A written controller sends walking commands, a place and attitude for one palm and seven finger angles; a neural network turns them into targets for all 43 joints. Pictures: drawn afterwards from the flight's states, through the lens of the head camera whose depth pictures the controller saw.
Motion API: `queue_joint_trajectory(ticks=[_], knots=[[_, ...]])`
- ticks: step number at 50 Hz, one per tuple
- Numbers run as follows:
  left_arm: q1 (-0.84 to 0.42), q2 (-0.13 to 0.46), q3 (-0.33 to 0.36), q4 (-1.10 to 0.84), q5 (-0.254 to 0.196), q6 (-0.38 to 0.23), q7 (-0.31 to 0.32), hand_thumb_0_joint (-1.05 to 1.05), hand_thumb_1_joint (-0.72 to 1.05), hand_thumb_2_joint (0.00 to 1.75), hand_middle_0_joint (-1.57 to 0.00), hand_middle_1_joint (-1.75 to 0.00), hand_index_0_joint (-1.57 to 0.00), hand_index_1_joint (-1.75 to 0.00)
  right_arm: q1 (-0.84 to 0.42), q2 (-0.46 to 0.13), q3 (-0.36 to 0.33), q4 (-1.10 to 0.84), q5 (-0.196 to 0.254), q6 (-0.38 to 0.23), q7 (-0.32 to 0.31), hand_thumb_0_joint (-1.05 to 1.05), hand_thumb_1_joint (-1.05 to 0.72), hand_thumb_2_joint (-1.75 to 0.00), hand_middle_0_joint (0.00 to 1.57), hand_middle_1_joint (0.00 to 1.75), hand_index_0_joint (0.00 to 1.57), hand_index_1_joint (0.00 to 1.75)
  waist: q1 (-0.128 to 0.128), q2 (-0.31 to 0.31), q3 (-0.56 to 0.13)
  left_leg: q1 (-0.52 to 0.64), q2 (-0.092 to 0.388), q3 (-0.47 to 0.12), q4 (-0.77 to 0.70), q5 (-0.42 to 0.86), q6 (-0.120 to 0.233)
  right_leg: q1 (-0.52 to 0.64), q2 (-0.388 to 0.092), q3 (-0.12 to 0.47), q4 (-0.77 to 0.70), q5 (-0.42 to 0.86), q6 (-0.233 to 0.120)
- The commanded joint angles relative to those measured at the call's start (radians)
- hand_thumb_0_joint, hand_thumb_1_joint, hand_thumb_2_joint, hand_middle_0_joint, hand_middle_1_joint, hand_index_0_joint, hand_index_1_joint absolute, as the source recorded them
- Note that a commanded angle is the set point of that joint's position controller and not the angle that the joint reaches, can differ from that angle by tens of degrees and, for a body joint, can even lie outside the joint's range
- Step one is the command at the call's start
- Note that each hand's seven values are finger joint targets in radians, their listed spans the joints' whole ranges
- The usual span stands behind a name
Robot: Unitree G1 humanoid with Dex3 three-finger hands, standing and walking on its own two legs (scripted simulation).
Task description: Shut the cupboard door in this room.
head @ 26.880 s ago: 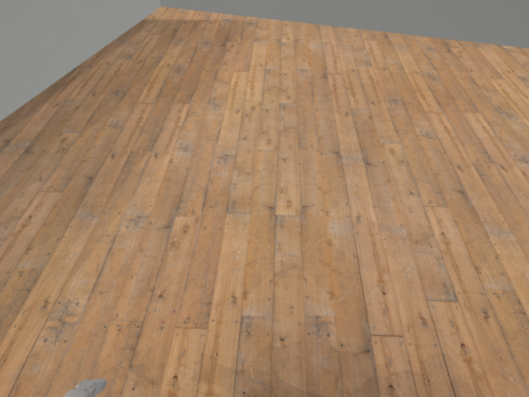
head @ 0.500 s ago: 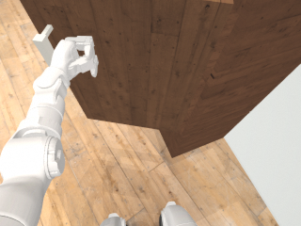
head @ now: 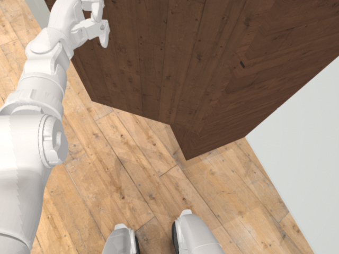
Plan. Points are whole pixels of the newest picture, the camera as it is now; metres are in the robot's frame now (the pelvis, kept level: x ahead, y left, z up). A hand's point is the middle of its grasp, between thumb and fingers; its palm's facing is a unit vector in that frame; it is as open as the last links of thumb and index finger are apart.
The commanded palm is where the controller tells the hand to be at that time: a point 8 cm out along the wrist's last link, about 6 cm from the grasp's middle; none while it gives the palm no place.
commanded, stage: pull the fist back off the door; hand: left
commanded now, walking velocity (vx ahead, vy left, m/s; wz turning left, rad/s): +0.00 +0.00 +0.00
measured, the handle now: (49, 12) +0.63 +0.16 +0.12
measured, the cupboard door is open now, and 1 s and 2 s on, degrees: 50 48 48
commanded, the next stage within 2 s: draw the hand back to the body in 0.84 s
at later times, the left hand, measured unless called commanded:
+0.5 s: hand (98, 36) +0.53 +0.06 +0.14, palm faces +0.03 -1.00 -0.01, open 3.1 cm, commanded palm +0.48 +0.10 +0.13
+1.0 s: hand (104, 60) +0.48 +0.05 +0.13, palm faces +0.01 -1.00 -0.01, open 3.1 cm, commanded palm +0.44 +0.11 +0.13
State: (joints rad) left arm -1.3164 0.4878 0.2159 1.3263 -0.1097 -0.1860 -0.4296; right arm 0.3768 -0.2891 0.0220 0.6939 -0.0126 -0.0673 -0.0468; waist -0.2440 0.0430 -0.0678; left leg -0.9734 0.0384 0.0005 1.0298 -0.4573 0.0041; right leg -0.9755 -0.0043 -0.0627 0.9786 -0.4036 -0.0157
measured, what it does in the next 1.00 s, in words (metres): stands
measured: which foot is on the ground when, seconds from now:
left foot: down 0.00-1.00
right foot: down 0.00-1.00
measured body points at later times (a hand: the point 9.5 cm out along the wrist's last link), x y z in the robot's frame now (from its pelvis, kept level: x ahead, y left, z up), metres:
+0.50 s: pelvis +0.03 +0.00 +0.03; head +0.12 -0.02 +0.47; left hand +0.53 +0.12 +0.14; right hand +0.00 -0.25 -0.10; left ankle +0.01 +0.12 -0.67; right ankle +0.03 -0.12 -0.67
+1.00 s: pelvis +0.01 +0.00 +0.03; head +0.08 -0.02 +0.48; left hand +0.47 +0.11 +0.13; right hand +0.09 -0.25 -0.10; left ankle +0.01 +0.12 -0.67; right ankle +0.03 -0.12 -0.67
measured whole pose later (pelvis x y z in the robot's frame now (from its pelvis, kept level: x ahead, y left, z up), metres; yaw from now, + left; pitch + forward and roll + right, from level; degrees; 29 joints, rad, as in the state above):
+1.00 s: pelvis +0.01 +0.00 +0.03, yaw +0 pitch +13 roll +0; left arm -0.82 0.11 0.14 1.03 -0.06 -0.36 0.13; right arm 0.30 -0.22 0.00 0.65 -0.01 0.00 0.02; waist -0.10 0.04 -0.09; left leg -0.66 0.02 0.04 0.84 -0.41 0.00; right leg -0.69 -0.01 -0.03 0.84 -0.38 -0.01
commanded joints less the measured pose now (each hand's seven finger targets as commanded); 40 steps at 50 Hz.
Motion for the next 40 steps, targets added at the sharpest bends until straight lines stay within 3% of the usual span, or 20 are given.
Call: queue_joint_trajectory(ticks=[1,2,4,5,6,8,9,12,15,16,20,22,23,28,30,32,34,37,40], knots=[[-0.471,0.032,0.164,-0.188,-0.046,-0.037,0.338,0.0,0.9,0.9,-1.3,-1.5,-1.3,-1.5,0.265,-0.135,-0.053,-0.069,-0.02,-0.031,0.047,0.0,-0.9,-0.9,0.2,0.3,0.2,0.3,-0.027,0.065,-0.598,0.381,-0.022,-0.079,-0.083,0.384,0.017,0.2,0.039,0.013,-0.11,0.296,0.005],[-0.457,-0.017,0.144,-0.216,-0.016,-0.055,0.422,0.0,0.9,0.9,-1.3,-1.5,-1.3,-1.5,0.266,-0.131,-0.059,-0.07,-0.035,-0.025,0.067,0.0,-0.9,-0.9,0.2,0.3,0.2,0.3,-0.023,0.068,-0.59,0.384,-0.017,-0.071,-0.084,0.404,0.011,0.185,0.037,0.012,-0.11,0.306,0.011],[-0.452,-0.037,0.134,-0.308,0.076,-0.122,0.587,0.0,0.9,0.9,-1.3,-1.5,-1.3,-1.5,0.279,-0.125,-0.067,-0.076,-0.071,-0.016,0.104,0.0,-0.9,-0.9,0.2,0.3,0.2,0.3,-0.009,0.08,-0.617,0.385,-0.022,-0.054,-0.064,0.428,0.009,0.178,0.037,0.012,-0.101,0.325,0.015],[-0.45,-0.036,0.109,-0.35,0.136,-0.163,0.638,0.0,0.9,0.9,-1.3,-1.5,-1.3,-1.5,0.288,-0.123,-0.073,-0.073,-0.082,-0.011,0.12,0.0,-0.9,-0.9,0.2,0.3,0.2,0.3,-0.006,0.086,-0.65,0.398,-0.024,-0.05,-0.061,0.45,0.008,0.194,0.038,0.013,-0.093,0.346,0.014],[-0.426,-0.036,0.095,-0.344,0.174,-0.19,0.656,0.0,0.9,0.9,-1.3,-1.5,-1.3,-1.5,0.298,-0.127,-0.08,-0.075,-0.086,-0.003,0.128,0.0,-0.9,-0.9,0.2,0.3,0.2,0.3,-0.01,0.063,-0.659,0.406,-0.025,-0.052,-0.06,0.473,0.009,0.214,0.04,0.012,-0.088,0.373,0.012],[-0.409,-0.009,0.086,-0.344,0.205,-0.212,0.64,0.0,0.9,0.9,-1.3,-1.5,-1.3,-1.5,0.3,-0.133,-0.088,-0.072,-0.077,0.02,0.133,0.0,-0.9,-0.9,0.2,0.3,0.2,0.3,-0.002,0.056,-0.681,0.418,-0.031,-0.036,-0.085,0.452,0.011,0.284,0.04,0.028,-0.112,0.4,0.011],[-0.42,-0.006,0.08,-0.35,0.198,-0.211,0.621,0.0,0.9,0.9,-1.3,-1.5,-1.3,-1.5,0.296,-0.133,-0.09,-0.073,-0.071,0.03,0.13,0.0,-0.9,-0.9,0.2,0.3,0.2,0.3,-0.007,0.053,-0.671,0.413,-0.035,-0.024,-0.1,0.43,0.014,0.321,0.04,0.036,-0.13,0.415,0.012],[-0.366,0.049,0.14,-0.372,0.149,-0.2,0.575,0.0,0.9,0.9,-1.3,-1.5,-1.3,-1.5,0.286,-0.132,-0.087,-0.093,-0.05,0.053,0.109,0.0,-0.9,-0.9,0.2,0.3,0.2,0.3,0.03,0.032,-0.685,0.429,-0.042,-0.009,-0.145,0.422,0.016,0.432,0.043,0.046,-0.16,0.462,0.01],[-0.3,0.019,0.143,-0.406,0.104,-0.219,0.56,0.0,0.9,0.9,-1.3,-1.5,-1.3,-1.5,0.262,-0.116,-0.084,-0.101,-0.042,0.052,0.098,0.0,-0.9,-0.9,0.2,0.3,0.2,0.3,0.047,-0.011,-0.619,0.407,-0.047,0.01,-0.182,0.395,0.02,0.503,0.046,0.052,-0.194,0.488,0.014],[-0.251,0.024,0.153,-0.421,0.097,-0.234,0.556,0.0,0.9,0.9,-1.3,-1.5,-1.3,-1.5,0.259,-0.115,-0.083,-0.107,-0.039,0.05,0.095,0.0,-0.9,-0.9,0.2,0.3,0.2,0.3,0.066,-0.005,-0.615,0.423,-0.048,0.011,-0.191,0.417,0.018,0.515,0.048,0.048,-0.189,0.502,0.009],[-0.033,-0.083,0.095,-0.389,0.093,-0.249,0.535,0.0,0.9,0.9,-1.3,-1.5,-1.3,-1.5,0.238,-0.106,-0.092,-0.111,-0.031,0.056,0.104,0.0,-0.9,-0.9,0.2,0.3,0.2,0.3,0.087,-0.08,-0.502,0.4,-0.049,0.037,-0.221,0.419,0.019,0.546,0.047,0.045,-0.216,0.545,0.01],[0.039,-0.138,0.059,-0.392,0.082,-0.238,0.519,0.0,0.9,0.9,-1.3,-1.5,-1.3,-1.5,0.221,-0.104,-0.095,-0.116,-0.021,0.063,0.106,0.0,-0.9,-0.9,0.2,0.3,0.2,0.3,0.097,-0.068,-0.455,0.422,-0.051,0.042,-0.239,0.416,0.018,0.532,0.046,0.04,-0.231,0.532,0.007],[0.074,-0.153,0.052,-0.401,0.072,-0.232,0.514,0.0,0.9,0.9,-1.3,-1.5,-1.3,-1.5,0.211,-0.105,-0.1,-0.12,-0.015,0.068,0.105,0.0,-0.9,-0.9,0.2,0.3,0.2,0.3,0.1,-0.093,-0.439,0.429,-0.05,0.045,-0.245,0.407,0.02,0.536,0.047,0.039,-0.242,0.525,0.007],[0.079,-0.319,-0.096,-0.578,0.034,-0.244,0.51,0.0,0.9,0.9,-1.3,-1.5,-1.3,-1.5,0.145,-0.086,-0.105,-0.124,0.0,0.063,0.098,0.0,-0.9,-0.9,0.2,0.3,0.2,0.3,0.097,-0.021,-0.418,0.551,-0.042,0.032,-0.255,0.435,0.014,0.48,0.044,0.023,-0.252,0.488,0.002],[0.061,-0.303,-0.088,-0.597,0.032,-0.25,0.529,0.0,0.9,0.9,-1.3,-1.5,-1.3,-1.5,0.126,-0.089,-0.106,-0.112,0.001,0.058,0.091,0.0,-0.9,-0.9,0.2,0.3,0.2,0.3,0.094,-0.062,-0.387,0.535,-0.043,0.029,-0.259,0.384,0.015,0.473,0.041,0.026,-0.259,0.452,0.006],[0.027,-0.277,-0.085,-0.639,0.051,-0.268,0.548,0.0,0.9,0.9,-1.3,-1.5,-1.3,-1.5,0.106,-0.088,-0.103,-0.106,0.002,0.055,0.081,0.0,-0.9,-0.9,0.2,0.3,0.2,0.3,0.098,-0.046,-0.407,0.543,-0.045,0.024,-0.263,0.364,0.015,0.477,0.033,0.03,-0.247,0.431,0.005],[0.001,-0.304,-0.117,-0.665,0.064,-0.279,0.566,0.0,0.9,0.9,-1.3,-1.5,-1.3,-1.5,0.072,-0.081,-0.099,-0.107,0.002,0.046,0.076,0.0,-0.9,-0.9,0.2,0.3,0.2,0.3,0.096,-0.017,-0.411,0.56,-0.044,0.02,-0.258,0.341,0.012,0.449,0.03,0.029,-0.24,0.398,0.003],[0.042,-0.262,-0.079,-0.62,0.07,-0.275,0.587,0.0,0.9,0.9,-1.3,-1.5,-1.3,-1.5,0.05,-0.084,-0.091,-0.105,0.001,0.042,0.067,0.0,-0.9,-0.9,0.2,0.3,0.2,0.3,0.107,-0.064,-0.406,0.526,-0.049,0.017,-0.267,0.301,0.013,0.473,0.026,0.034,-0.238,0.369,0.005],[0.027,-0.253,-0.08,-0.61,0.074,-0.268,0.587,0.0,0.9,0.9,-1.3,-1.5,-1.3,-1.5,0.027,-0.081,-0.085,-0.11,0.002,0.042,0.062,0.0,-0.9,-0.9,0.2,0.3,0.2,0.3,0.111,-0.057,-0.422,0.513,-0.052,0.018,-0.27,0.301,0.012,0.497,0.023,0.039,-0.23,0.383,0.004]])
